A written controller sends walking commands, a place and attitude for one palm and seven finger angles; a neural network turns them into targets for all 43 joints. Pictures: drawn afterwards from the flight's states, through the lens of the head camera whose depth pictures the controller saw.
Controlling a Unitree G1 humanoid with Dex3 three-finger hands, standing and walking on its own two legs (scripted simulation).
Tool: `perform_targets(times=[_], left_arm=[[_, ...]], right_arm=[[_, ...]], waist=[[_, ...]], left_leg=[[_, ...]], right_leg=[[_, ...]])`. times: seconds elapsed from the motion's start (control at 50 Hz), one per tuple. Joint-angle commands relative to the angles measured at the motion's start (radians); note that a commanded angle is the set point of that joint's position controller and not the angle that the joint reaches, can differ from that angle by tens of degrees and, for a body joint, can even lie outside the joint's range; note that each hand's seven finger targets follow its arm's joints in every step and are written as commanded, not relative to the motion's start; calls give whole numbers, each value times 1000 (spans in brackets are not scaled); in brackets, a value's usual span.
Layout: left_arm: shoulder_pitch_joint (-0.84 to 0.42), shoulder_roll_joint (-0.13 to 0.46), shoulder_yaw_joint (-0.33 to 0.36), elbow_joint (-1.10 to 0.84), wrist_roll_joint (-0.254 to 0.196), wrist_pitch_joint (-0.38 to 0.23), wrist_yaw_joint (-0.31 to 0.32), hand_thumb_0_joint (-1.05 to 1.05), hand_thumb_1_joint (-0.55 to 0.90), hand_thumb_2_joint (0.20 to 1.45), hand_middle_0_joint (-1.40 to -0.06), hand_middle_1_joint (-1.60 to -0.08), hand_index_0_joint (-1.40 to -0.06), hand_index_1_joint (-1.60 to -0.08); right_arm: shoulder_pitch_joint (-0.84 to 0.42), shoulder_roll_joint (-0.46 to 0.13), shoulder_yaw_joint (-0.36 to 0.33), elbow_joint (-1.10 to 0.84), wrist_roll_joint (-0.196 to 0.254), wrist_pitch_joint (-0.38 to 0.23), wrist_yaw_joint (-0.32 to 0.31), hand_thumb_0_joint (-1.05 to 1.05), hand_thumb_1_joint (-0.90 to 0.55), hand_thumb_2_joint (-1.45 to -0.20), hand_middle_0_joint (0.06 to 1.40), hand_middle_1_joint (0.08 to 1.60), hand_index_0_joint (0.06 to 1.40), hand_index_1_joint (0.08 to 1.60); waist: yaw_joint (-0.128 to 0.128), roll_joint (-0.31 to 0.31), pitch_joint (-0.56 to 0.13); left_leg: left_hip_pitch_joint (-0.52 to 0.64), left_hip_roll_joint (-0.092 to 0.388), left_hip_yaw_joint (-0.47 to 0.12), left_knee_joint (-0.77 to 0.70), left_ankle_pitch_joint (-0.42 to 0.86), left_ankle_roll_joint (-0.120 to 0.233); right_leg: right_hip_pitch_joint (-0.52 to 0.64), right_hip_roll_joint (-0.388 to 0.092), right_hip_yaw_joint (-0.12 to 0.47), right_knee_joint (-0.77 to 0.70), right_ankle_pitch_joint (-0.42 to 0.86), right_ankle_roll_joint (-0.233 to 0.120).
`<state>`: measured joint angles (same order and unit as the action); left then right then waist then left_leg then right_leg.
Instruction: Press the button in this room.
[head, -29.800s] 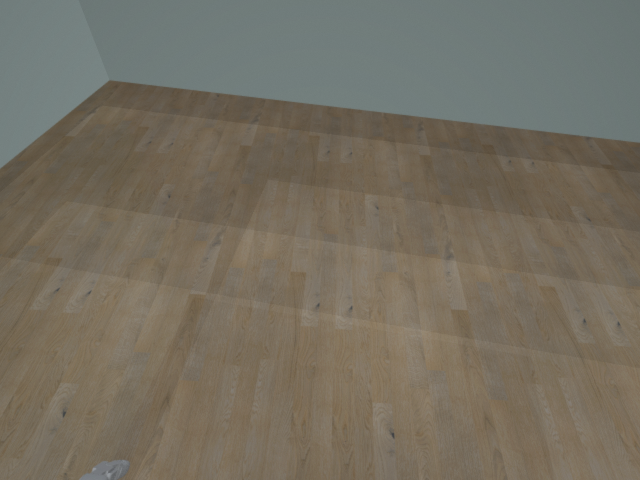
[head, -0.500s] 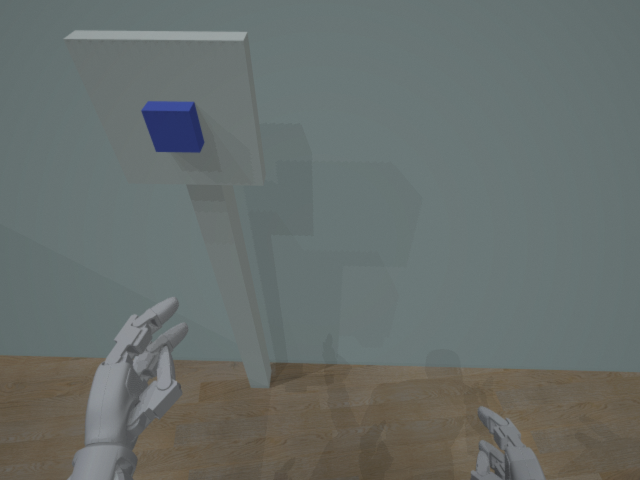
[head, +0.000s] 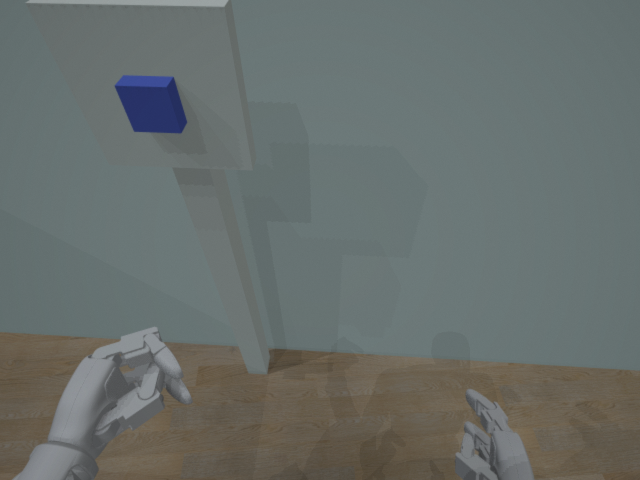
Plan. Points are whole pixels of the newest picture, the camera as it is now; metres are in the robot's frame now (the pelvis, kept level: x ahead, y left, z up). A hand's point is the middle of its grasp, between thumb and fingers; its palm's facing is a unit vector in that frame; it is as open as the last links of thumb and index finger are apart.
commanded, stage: raise the hand and make a fist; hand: left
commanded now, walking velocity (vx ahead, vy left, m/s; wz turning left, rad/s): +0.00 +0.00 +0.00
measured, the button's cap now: (154, 103) +0.50 +0.24 +0.22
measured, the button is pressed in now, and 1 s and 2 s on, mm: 0 0 0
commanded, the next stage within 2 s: aim a knuckle at the button in 1.24 s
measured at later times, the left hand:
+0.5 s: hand (80, 343) +0.21 +0.22 +0.17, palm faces +0.07 -0.99 -0.09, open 3.1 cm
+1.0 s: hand (68, 295) +0.23 +0.22 +0.21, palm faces +0.00 -1.00 -0.09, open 3.1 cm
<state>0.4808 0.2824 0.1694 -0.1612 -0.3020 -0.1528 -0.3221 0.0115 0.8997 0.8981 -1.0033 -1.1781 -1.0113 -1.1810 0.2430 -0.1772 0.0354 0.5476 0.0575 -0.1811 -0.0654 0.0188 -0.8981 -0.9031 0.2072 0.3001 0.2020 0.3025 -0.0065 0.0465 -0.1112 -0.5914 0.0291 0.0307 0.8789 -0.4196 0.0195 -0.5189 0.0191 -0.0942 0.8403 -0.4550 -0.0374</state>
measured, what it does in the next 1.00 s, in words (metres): stands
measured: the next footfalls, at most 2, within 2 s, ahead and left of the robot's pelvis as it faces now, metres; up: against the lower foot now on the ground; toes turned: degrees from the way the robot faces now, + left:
none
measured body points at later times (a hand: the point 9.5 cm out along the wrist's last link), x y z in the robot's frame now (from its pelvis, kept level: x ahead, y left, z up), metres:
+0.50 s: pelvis +0.01 +0.00 +0.03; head -0.02 -0.01 +0.47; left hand +0.20 +0.27 +0.18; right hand +0.21 -0.21 -0.02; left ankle +0.01 +0.11 -0.70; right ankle -0.02 -0.09 -0.70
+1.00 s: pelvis +0.00 +0.01 +0.04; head -0.04 -0.02 +0.49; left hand +0.22 +0.28 +0.22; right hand +0.20 -0.21 -0.02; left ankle +0.01 +0.11 -0.70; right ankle -0.02 -0.09 -0.70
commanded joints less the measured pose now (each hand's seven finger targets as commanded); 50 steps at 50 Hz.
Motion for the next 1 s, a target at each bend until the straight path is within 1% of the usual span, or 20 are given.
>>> perform_targets(times=[0.0, 0.02, 0.06, 0.08, 0.14, 0.2, 0.24, 0.28, 0.34, 0.36, 0.46, 0.48, 0.54, 0.62, 0.68, 0.76, 0.82, 0.88, 0.96, 0.98], left_arm=[[82, 130, 243, -314, -81, -79, 103, 0, 900, 900, -1273, -1470, -1273, -1470], [100, 120, 229, -314, -70, -104, 112, 0, 900, 900, -1300, -1500, -1300, -1500], [44, 90, 149, -318, -47, -147, 100, 0, 900, 900, -1300, -1500, -1300, -1500], [9, 78, 108, -312, -40, -155, 83, 0, 900, 900, -1300, -1500, -1300, -1500], [-17, 86, 76, -259, -35, -141, 23, 0, 900, 900, -1300, -1500, -1300, -1500], [-67, 149, 121, -273, -37, -97, -1, 0, 900, 900, -1300, -1500, -1300, -1500], [-93, 195, 178, -323, -39, -82, 17, 0, 900, 900, -1300, -1500, -1300, -1500], [-133, 224, 220, -352, -44, -73, 46, 0, 900, 900, -1300, -1500, -1300, -1500], [-142, 189, 229, -342, -68, -56, 67, 0, 900, 900, -1300, -1500, -1300, -1500], [-152, 173, 214, -316, -72, -39, 65, 0, 900, 900, -1300, -1500, -1300, -1500], [-237, 165, 145, -263, -55, 88, 25, 0, 900, 900, -1300, -1500, -1300, -1500], [-258, 164, 138, -249, -54, 118, 17, 0, 900, 900, -1300, -1500, -1300, -1500], [-359, 223, 171, -308, -43, 165, 12, 0, 900, 900, -1300, -1500, -1300, -1500], [-464, 286, 257, -366, -52, 173, 40, 0, 900, 900, -1300, -1500, -1300, -1500], [-493, 272, 264, -342, -68, 183, 42, 0, 900, 900, -1300, -1500, -1300, -1500], [-543, 241, 217, -283, -69, 256, 19, 0, 900, 900, -1300, -1500, -1300, -1500], [-580, 256, 210, -263, -63, 326, 4, 0, 900, 900, -1300, -1500, -1300, -1500], [-499, 260, 241, -231, -64, 370, 0, 0, 900, 900, -1300, -1500, -1300, -1500], [-530, 292, 292, -339, -69, 355, 23, 0, 900, 900, -1300, -1500, -1300, -1500], [-535, 295, 296, -351, -69, 345, 33, 0, 900, 900, -1300, -1500, -1300, -1500]], right_arm=[[-119, -121, -61, -177, -4, -70, -16, 0, -900, -900, 200, 300, 200, 300], [-99, -123, -65, -164, -5, -78, -10, 0, -900, -900, 200, 300, 200, 300], [-75, -143, -65, -146, -9, -98, -1, 0, -900, -900, 200, 300, 200, 300], [-73, -152, -62, -142, -10, -108, 0, 0, -900, -900, 200, 300, 200, 300], [-56, -175, -66, -126, 2, -141, -6, 0, -900, -900, 200, 300, 200, 300], [-69, -188, -66, -122, 12, -160, -21, 0, -900, -900, 200, 300, 200, 300], [-80, -182, -62, -127, 10, -169, -28, 0, -900, -900, 200, 300, 200, 300], [-93, -176, -53, -121, 7, -170, -30, 0, -900, -900, 200, 300, 200, 300], [-100, -167, -42, -117, 10, -172, -26, 0, -900, -900, 200, 300, 200, 300], [-106, -168, -37, -114, 13, -172, -25, 0, -900, -900, 200, 300, 200, 300], [-113, -185, -25, -114, 21, -172, -27, 0, -900, -900, 200, 300, 200, 300], [-121, -189, -22, -117, 22, -169, -29, 0, -900, -900, 200, 300, 200, 300], [-137, -188, -15, -126, 21, -161, -34, 0, -900, -900, 200, 300, 200, 300], [-162, -175, 0, -120, 14, -159, -38, 0, -900, -900, 200, 300, 200, 300], [-177, -173, 6, -103, 16, -161, -36, 0, -900, -900, 200, 300, 200, 300], [-193, -180, 8, -91, 27, -159, -37, 0, -900, -900, 200, 300, 200, 300], [-201, -187, 7, -93, 32, -147, -39, 0, -900, -900, 200, 300, 200, 300], [-207, -189, 5, -101, 32, -131, -33, 0, -900, -900, 200, 300, 200, 300], [-225, -180, 4, -122, 26, -120, -26, 0, -900, -900, 200, 300, 200, 300], [-227, -178, 7, -117, 22, -120, -24, 0, -900, -900, 200, 300, 200, 300]], waist=[[78, -58, -161], [70, -30, -142], [29, -5, -97], [8, -23, -63], [-8, -30, -60], [9, -34, -83], [29, -21, -117], [43, -1, -107], [48, 4, -89], [46, 26, -46], [38, 18, 23], [41, -10, 48], [44, -16, 25], [58, 10, -42], [61, 20, -45], [54, 59, 0], [55, -10, 11], [70, -59, 10], [76, -19, -57], [77, -18, -44]], left_leg=[[151, -17, -63, -158, 366, 8], [170, -15, -56, -163, 381, 7], [189, -14, -55, -161, 365, 10], [190, -13, -61, -158, 356, 15], [202, -15, -64, -173, 292, 19], [227, -16, -66, -204, 260, 23], [269, -15, -65, -229, 285, 25], [288, -14, -68, -249, 295, 22], [327, -14, -64, -278, 312, 17], [327, -14, -63, -288, 303, 14], [350, -13, -71, -339, 277, 17], [339, -14, -74, -344, 273, 21], [379, -15, -77, -368, 264, 25], [438, -17, -84, -393, 277, 23], [456, -17, -81, -398, 294, 19], [465, -19, -81, -416, 285, 16], [458, -20, -86, -428, 275, 21], [450, -23, -82, -424, 301, 22], [487, -27, -73, -422, 333, 19], [480, -25, -73, -419, 340, 17]], right_leg=[[195, -24, 50, -150, 502, 44], [168, -18, 39, -150, 500, 42], [108, -16, 43, -165, 467, 48], [98, -17, 51, -174, 461, 51], [86, -23, 70, -222, 372, 54], [126, -29, 83, -264, 290, 47], [160, -29, 68, -269, 310, 41], [188, -24, 56, -274, 309, 33], [199, -16, 34, -286, 342, 31], [189, -15, 32, -297, 339, 29], [200, -14, 35, -350, 320, 30], [209, -14, 43, -364, 322, 30], [223, -17, 42, -384, 294, 32], [270, -17, 34, -396, 274, 25], [290, -15, 34, -407, 294, 23], [278, -21, 34, -421, 309, 24], [285, -24, 38, -437, 302, 29], [300, -23, 41, -437, 326, 29], [314, -26, 35, -420, 350, 28], [320, -22, 37, -422, 352, 25]])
